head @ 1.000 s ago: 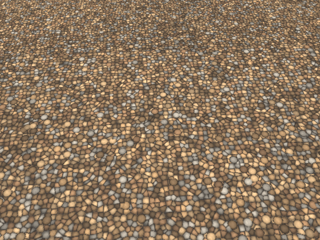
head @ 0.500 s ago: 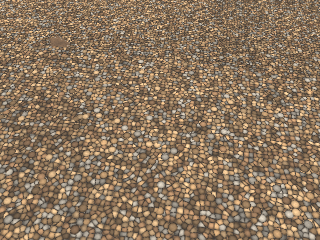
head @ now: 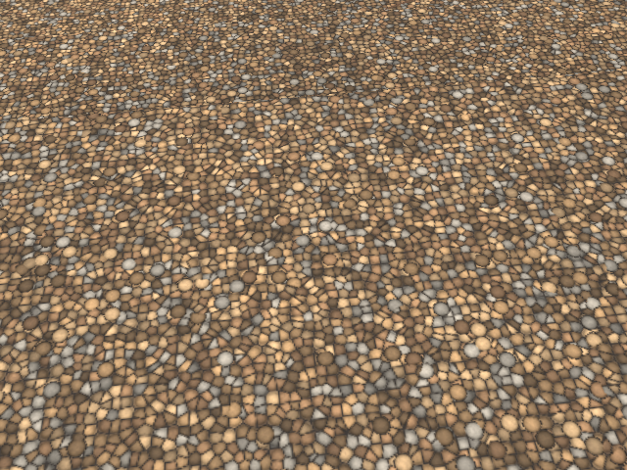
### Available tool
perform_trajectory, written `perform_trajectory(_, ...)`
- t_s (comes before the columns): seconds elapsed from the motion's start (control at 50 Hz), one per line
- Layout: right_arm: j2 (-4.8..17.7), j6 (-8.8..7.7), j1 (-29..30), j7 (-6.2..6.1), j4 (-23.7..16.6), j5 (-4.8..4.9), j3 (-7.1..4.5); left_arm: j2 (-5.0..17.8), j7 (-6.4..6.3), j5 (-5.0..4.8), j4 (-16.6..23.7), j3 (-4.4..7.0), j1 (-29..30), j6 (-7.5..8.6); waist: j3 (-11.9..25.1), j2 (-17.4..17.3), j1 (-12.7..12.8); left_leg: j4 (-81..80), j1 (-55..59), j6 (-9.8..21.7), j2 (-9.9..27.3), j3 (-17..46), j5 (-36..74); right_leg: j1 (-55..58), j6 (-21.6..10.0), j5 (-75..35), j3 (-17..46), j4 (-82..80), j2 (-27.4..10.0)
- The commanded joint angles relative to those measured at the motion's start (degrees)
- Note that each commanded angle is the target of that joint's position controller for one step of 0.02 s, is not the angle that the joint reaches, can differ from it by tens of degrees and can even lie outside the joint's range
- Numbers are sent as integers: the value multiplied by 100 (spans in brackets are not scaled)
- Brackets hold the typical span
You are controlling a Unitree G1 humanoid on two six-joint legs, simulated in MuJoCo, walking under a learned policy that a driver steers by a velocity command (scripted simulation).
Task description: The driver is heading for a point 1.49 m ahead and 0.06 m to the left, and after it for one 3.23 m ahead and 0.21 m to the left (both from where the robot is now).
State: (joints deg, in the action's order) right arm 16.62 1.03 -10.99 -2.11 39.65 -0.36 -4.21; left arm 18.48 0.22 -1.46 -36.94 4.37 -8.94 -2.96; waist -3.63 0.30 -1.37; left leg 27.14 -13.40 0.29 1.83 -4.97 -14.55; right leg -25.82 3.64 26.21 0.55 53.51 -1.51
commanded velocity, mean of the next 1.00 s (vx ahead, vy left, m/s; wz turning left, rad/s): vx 0.13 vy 0.00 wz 0.05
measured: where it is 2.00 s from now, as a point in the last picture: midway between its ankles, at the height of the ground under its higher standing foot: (256, 338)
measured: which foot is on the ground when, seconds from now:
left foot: down 0.00-0.10, up 0.12-0.48, down 0.50-0.70, up 0.72-1.00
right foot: up 0.00-0.08, down 0.10-1.00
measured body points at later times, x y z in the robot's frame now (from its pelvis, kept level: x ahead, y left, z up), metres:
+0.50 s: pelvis +0.01 -0.04 +0.00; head +0.02 -0.06 +0.45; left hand +0.22 +0.17 -0.09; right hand +0.09 -0.33 -0.12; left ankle +0.03 +0.10 -0.73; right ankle +0.00 -0.13 -0.74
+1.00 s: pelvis +0.12 +0.01 -0.01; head +0.16 +0.01 +0.44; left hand +0.09 +0.30 -0.12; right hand +0.38 -0.19 -0.08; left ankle +0.24 +0.16 -0.70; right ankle +0.00 -0.13 -0.74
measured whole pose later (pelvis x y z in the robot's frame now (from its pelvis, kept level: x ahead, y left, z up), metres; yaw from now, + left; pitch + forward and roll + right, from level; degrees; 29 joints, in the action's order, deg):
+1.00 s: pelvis +0.12 +0.01 -0.01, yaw +7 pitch +2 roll -2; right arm 16.3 -1.3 -4.9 3.0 33.5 1.8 -2.4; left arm 18.1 -0.3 -0.7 -44.8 4.3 -22.3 3.6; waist -2.3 -1.6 6.4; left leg 43.3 -36.0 0.1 4.9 -0.3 -10.6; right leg 2.5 2.0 21.2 -10.4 16.9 -2.2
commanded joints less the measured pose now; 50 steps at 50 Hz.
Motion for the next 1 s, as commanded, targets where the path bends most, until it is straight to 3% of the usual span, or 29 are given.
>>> perform_trajectory(0.02,1081,5,166,-5,-350,73,-303,376,109,-32,555,58,110,61,825,-978,-43,-473,778,1168,1392,780,2732,305,-41,-323,-299,-1003,-8)
perform_trajectory(0.06,1085,1,238,21,-322,198,-299,441,125,4,469,127,-263,30,897,-886,184,-49,595,908,1379,557,2288,980,-253,-1204,-569,-2152,201)
perform_trajectory(0.08,923,-34,20,43,-221,214,-259,569,72,44,408,198,-482,19,900,-644,235,425,220,583,1191,300,1645,1557,-435,-1697,-448,-2712,324)
perform_trajectory(0.1,653,-63,-192,80,-204,33,-190,1060,-9,37,459,344,-667,28,855,493,184,1694,-921,26,722,-227,99,2443,-808,-3352,809,-3058,-439)
perform_trajectory(0.12,419,-87,171,69,-592,-213,-73,1710,-35,189,695,427,-638,95,822,1866,186,3139,-2545,-454,-164,-77,-2537,2664,-2051,-4945,3154,-3193,-2035)
perform_trajectory(0.14,704,-104,639,20,-642,-87,-157,1409,22,353,675,358,-820,234,1225,1076,638,4091,-2549,-454,-179,837,-2639,2411,-2546,-4425,3266,-3381,-2149)
perform_trajectory(0.16,780,-78,648,4,-612,45,-190,1242,29,334,622,283,-574,333,934,826,423,4279,-2617,-374,-71,969,-2130,2188,-2271,-3873,2721,-3401,-1805)
perform_trajectory(0.18,808,-48,503,-39,-484,32,-222,1085,-6,206,615,259,-259,358,749,581,243,4125,-2620,-357,22,994,-1590,2038,-1913,-3347,2315,-3378,-1442)
perform_trajectory(0.2,857,-25,468,-81,-419,-21,-248,929,-46,105,645,198,-29,337,674,545,163,3944,-2574,-388,65,1033,-1217,1928,-1707,-3250,2123,-3355,-1254)
perform_trajectory(0.22,838,-21,400,-75,-378,-46,-253,877,-88,85,661,155,75,307,712,599,80,3973,-2281,-441,-13,986,-938,1702,-1647,-3457,1942,-3355,-1083)
perform_trajectory(0.3,569,-21,193,-6,-191,52,-152,587,-186,165,619,31,46,276,1001,604,77,3321,-1884,-583,-70,854,-419,1895,-1636,-3520,1547,-3330,-910)
perform_trajectory(0.36,326,-13,325,56,-159,45,-23,332,-184,241,470,-81,49,284,952,724,190,2147,-1142,-586,137,815,-304,1687,-1566,-2941,1307,-3360,-814)
perform_trajectory(0.42,413,-28,387,125,-166,89,-2,352,-97,330,266,-113,-39,301,663,826,333,1324,-467,-503,130,673,-494,1306,-1632,-2094,1362,-3502,-871)
perform_trajectory(0.48,559,-81,245,136,-155,95,-22,523,-74,229,153,-76,102,298,359,629,140,107,-98,-298,3,531,178,1192,-1479,-1832,1396,-3303,-833)
perform_trajectory(0.52,907,-120,230,111,-275,14,-61,548,-118,257,78,-51,-163,348,488,131,232,-68,168,-85,361,1068,1951,1268,-1068,-1789,1164,-2876,-543)
perform_trajectory(0.54,1220,-121,245,107,-244,76,-152,564,-131,311,132,-20,-360,380,571,-512,493,194,137,151,476,1327,2389,1202,-859,-1589,721,-2706,-104)
perform_trajectory(0.56,1027,-113,137,120,-212,155,-147,476,-172,355,168,-36,-170,377,736,-714,331,14,-86,361,449,1496,1385,1364,-645,-1051,235,-2457,201)
perform_trajectory(0.58,833,-112,39,122,-184,157,-106,384,-194,327,246,-32,63,359,697,-798,273,-188,-284,497,459,1717,174,1317,-574,-344,-4,-2217,349)
perform_trajectory(0.62,756,-151,-209,126,-171,139,-90,247,-169,225,333,-12,131,346,265,-858,227,-563,-735,760,585,2306,-2283,879,-665,680,14,-1989,358)
perform_trajectory(0.66,798,-221,-135,118,-278,158,-98,149,-86,133,373,11,-29,505,3,-995,381,-770,-1194,832,615,2696,-2918,1085,-814,640,198,-2111,261)
perform_trajectory(0.68,745,-237,145,111,-418,181,-83,210,-54,124,317,54,-292,606,11,-886,575,-548,-1625,705,452,2551,-2712,1609,-923,579,431,-2458,62)
perform_trajectory(0.7,550,-252,510,103,-632,197,-29,388,-40,143,201,127,-717,690,44,-470,798,187,-2343,429,95,2031,-2274,2349,-1110,835,1000,-2999,-393)
perform_trajectory(0.72,267,-280,781,114,-866,239,48,737,-20,159,21,233,-1217,747,139,363,888,1597,-3088,168,-310,1323,-1546,3019,-1526,1413,2427,-3863,-1331)
perform_trajectory(0.74,425,-289,914,111,-1021,222,19,871,-1,213,-60,278,-1278,782,-95,685,833,2793,-3721,118,-86,1198,-1758,3007,-2005,1201,3486,-4261,-2226)
perform_trajectory(0.76,589,-302,693,124,-1004,229,-45,689,-30,193,-49,221,-1248,815,-134,386,659,3536,-3960,127,106,1388,-1632,2918,-2189,906,3515,-4234,-2377)
perform_trajectory(0.8,511,-320,385,210,-881,256,-40,475,-72,104,-52,151,-1004,826,-171,371,472,3830,-4112,89,329,1405,-943,3023,-1872,188,2455,-4310,-1968)
perform_trajectory(0.88,270,-332,708,402,-952,187,72,584,-94,190,-176,153,-836,802,-96,334,552,2875,-3233,-145,429,799,175,2559,-1398,-1925,402,-4436,-1269)
perform_trajectory(0.94,78,-344,1029,516,-1078,209,184,832,-88,102,-350,200,-941,762,-54,425,671,1759,-2398,-126,298,401,570,2295,-1243,-2249,-339,-4344,-1114)
perform_trajectory(1.0,316,-308,1113,573,-1185,220,112,1087,-54,-7,-488,266,-1077,719,-13,580,579,1240,-1800,134,70,100,437,2404,-1132,-3006,-569,-4072,-1356)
